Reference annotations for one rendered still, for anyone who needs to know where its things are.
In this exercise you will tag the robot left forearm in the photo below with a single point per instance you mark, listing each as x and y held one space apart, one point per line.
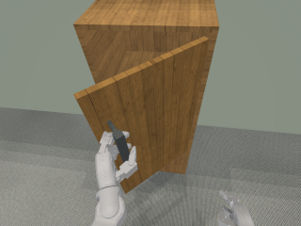
110 209

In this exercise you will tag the robot left hand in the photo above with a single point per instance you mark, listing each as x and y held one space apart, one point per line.
105 166

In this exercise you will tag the handle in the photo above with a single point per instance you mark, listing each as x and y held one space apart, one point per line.
120 142

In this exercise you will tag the robot right hand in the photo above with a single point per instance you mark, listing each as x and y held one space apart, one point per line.
238 216

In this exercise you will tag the cupboard door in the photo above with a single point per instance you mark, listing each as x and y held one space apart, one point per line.
155 102

